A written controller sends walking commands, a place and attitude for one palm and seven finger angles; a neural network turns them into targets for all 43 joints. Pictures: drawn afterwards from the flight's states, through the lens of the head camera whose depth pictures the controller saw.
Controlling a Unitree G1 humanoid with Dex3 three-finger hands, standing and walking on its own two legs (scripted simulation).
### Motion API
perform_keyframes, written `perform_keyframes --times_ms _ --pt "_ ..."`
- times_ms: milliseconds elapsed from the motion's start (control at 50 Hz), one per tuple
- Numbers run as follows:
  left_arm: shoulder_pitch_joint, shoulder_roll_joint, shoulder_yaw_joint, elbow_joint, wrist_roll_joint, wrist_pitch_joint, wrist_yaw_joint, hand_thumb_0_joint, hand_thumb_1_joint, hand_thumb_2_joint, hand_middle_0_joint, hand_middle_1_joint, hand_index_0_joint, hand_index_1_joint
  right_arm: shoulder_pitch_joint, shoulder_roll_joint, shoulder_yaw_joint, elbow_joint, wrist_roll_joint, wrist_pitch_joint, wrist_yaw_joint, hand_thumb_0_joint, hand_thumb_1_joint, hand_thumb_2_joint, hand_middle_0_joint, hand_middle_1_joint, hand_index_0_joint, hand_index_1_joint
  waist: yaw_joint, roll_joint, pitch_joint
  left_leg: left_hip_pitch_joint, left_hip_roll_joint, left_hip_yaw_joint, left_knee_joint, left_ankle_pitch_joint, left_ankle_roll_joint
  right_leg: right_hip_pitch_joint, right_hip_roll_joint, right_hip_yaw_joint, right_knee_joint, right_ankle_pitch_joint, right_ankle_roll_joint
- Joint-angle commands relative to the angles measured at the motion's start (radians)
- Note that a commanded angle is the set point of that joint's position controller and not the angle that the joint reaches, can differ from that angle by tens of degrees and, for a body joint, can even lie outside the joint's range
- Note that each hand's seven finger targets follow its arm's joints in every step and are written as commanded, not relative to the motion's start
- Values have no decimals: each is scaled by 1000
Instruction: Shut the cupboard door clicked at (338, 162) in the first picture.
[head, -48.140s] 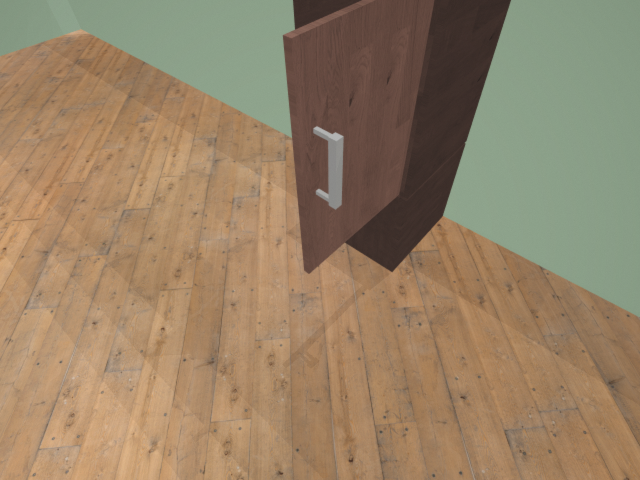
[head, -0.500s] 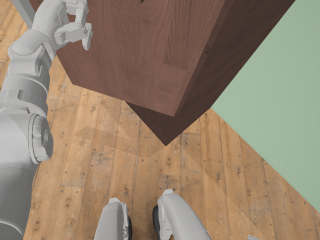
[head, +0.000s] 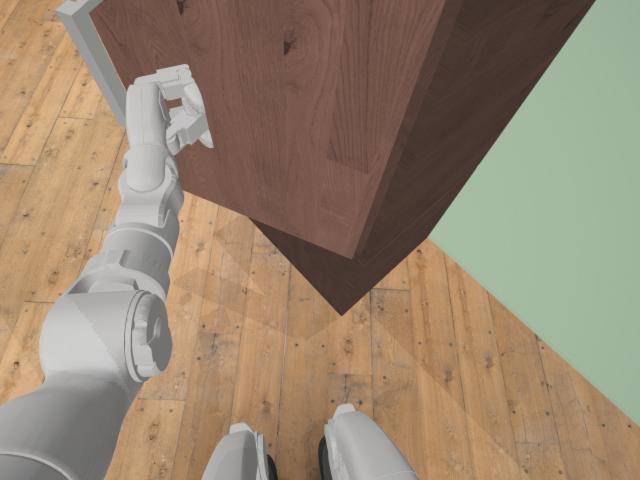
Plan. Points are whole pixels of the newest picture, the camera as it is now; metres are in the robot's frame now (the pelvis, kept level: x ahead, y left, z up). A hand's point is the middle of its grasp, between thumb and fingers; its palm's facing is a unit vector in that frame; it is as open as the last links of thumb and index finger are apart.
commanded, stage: pull the fist back off the door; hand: left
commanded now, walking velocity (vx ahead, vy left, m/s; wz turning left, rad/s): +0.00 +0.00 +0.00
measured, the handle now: (114, 64) +0.64 +0.18 +0.08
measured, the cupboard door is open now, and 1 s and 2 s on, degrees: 24 24 24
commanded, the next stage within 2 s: draw the hand back to the body in 0.48 s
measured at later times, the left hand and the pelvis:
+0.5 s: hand (199, 173) +0.45 +0.08 +0.09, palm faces -0.01 -1.00 -0.03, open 3.1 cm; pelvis +0.00 -0.01 +0.02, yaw +2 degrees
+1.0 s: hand (120, 216) +0.37 +0.13 +0.15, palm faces +0.01 -1.00 -0.02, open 3.1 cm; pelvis +0.00 -0.01 +0.05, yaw +2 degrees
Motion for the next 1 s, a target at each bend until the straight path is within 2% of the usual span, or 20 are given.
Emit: perform_keyframes --times_ms 0,20,120,160,220,260,340,360,420,440,480,520,580,600,660,700,760,820,900,980 --pt "-437 179 24 -253 -44 -98 6 0 900 900 -1300 -1500 -1300 -1500 155 -189 -70 -63 14 -11 -21 0 -900 -900 200 300 200 300 19 26 -514 382 0 -66 -152 385 -15 349 -20 49 -163 371 26" --pt "-380 178 32 -253 -40 -113 10 0 900 900 -1300 -1500 -1300 -1500 151 -187 -72 -67 13 -12 -18 0 -900 -900 200 300 200 300 35 16 -498 374 -1 -59 -153 393 -15 362 -20 52 -163 387 26" --pt "-195 68 -55 -181 -21 -138 -9 0 900 900 -1300 -1500 -1300 -1500 122 -182 -81 -75 20 3 -9 0 -900 -900 200 300 200 300 36 -80 -370 290 -10 -34 -165 332 -8 387 -30 69 -186 387 30" --pt "-159 79 -45 -171 -34 -129 -24 0 900 900 -1300 -1500 -1300 -1500 109 -185 -82 -87 28 12 -15 0 -900 -900 200 300 200 300 48 -104 -352 255 -20 -22 -173 308 -4 435 -38 86 -199 396 31" --pt "-177 28 -81 -279 -70 -141 -44 0 900 900 -1300 -1500 -1300 -1500 70 -176 -87 -103 37 13 -23 0 -900 -900 200 300 200 300 61 -73 -395 294 -26 -14 -172 304 -4 458 -45 99 -210 401 32" --pt "-237 32 -93 -393 -84 -181 -44 0 900 900 -1300 -1500 -1300 -1500 52 -176 -92 -98 38 6 -32 0 -900 -900 200 300 200 300 60 -15 -465 382 -20 -25 -168 340 -8 436 -44 86 -190 417 30" --pt "-235 -36 -179 -599 -89 -241 -30 0 900 900 -1300 -1500 -1300 -1500 17 -166 -99 -95 42 -15 -36 0 -900 -900 200 300 200 300 63 45 -572 538 -7 -46 -157 456 -15 409 -39 63 -160 473 25" --pt "-198 -35 -176 -585 -85 -237 -22 0 900 900 -1300 -1500 -1300 -1500 8 -167 -101 -82 44 -16 -39 0 -900 -900 200 300 200 300 65 48 -563 549 -4 -49 -158 458 -17 393 -39 59 -164 467 28" --pt "-170 -53 -195 -449 -62 -183 0 0 900 900 -1300 -1500 -1300 -1500 -8 -165 -94 -63 47 -5 -46 0 -900 -900 200 300 200 300 40 -52 -392 433 -9 -43 -183 324 -11 369 -42 59 -199 371 39" --pt "-177 -19 -169 -419 -54 -167 9 0 900 900 -1300 -1500 -1300 -1500 -5 -169 -90 -61 47 -2 -51 0 -900 -900 200 300 200 300 44 -63 -359 395 -14 -41 -190 288 -9 378 -45 68 -205 348 40" --pt "-160 -35 -174 -349 -47 -135 20 0 900 900 -1300 -1500 -1300 -1500 -29 -163 -81 -71 51 4 -55 0 -900 -900 200 300 200 300 49 -82 -314 349 -21 -35 -206 226 -7 379 -49 71 -224 292 40" --pt "-178 0 -133 -302 -57 -119 28 0 900 900 -1300 -1500 -1300 -1500 -41 -166 -73 -77 49 5 -62 0 -900 -900 200 300 200 300 51 -117 -300 306 -25 -35 -207 188 -4 394 -52 82 -236 248 40" --pt "-226 24 -104 -279 -74 -136 27 0 900 900 -1300 -1500 -1300 -1500 -56 -162 -61 -85 46 -5 -68 0 -900 -900 200 300 200 300 50 -112 -322 266 -30 -30 -192 163 -2 409 -58 99 -232 222 41" --pt "-199 83 -53 -317 -74 -153 24 0 900 900 -1300 -1500 -1300 -1500 -58 -166 -64 -94 45 -8 -69 0 -900 -900 200 300 200 300 83 -103 -375 279 -30 -28 -194 182 -4 452 -59 105 -223 237 37" --pt "-65 139 -18 -489 -78 -195 -5 0 900 900 -1300 -1500 -1300 -1500 -65 -164 -66 -140 48 -12 -65 0 -900 -900 200 300 200 300 159 -10 -585 424 -26 -23 -217 343 -14 567 -52 91 -181 421 25" --pt "41 88 -75 -601 -85 -182 -38 0 900 900 -1300 -1500 -1300 -1500 -72 -159 -68 -165 61 -13 -59 0 -900 -900 200 300 200 300 172 1 -606 489 -20 -17 -235 416 -17 600 -47 82 -191 488 25" --pt "208 53 -106 -670 -118 -96 -85 0 900 900 -1300 -1500 -1300 -1500 -78 -158 -72 -189 83 -5 -62 0 -900 -900 200 300 200 300 166 -107 -473 458 -18 0 -289 380 -4 662 -45 88 -267 483 42" --pt "265 11 -149 -778 -176 -8 -120 0 900 900 -1300 -1500 -1300 -1500 -117 -160 -67 -213 105 -4 -83 0 -900 -900 200 300 200 300 152 -176 -324 451 -21 4 -349 283 7 683 -57 104 -365 358 54" --pt "337 -11 -187 -934 -209 28 -134 0 900 900 -1300 -1500 -1300 -1500 -167 -154 -54 -217 116 -35 -108 0 -900 -900 200 300 200 300 159 -128 -218 552 -14 -15 -406 263 10 648 -55 74 -414 285 40" --pt "432 21 -184 -999 -190 45 -134 0 900 900 -1300 -1500 -1300 -1500 -213 -148 -39 -217 119 -55 -116 0 -900 -900 200 300 200 300 177 -56 -154 605 -11 -30 -455 220 5 627 -59 62 -433 215 30"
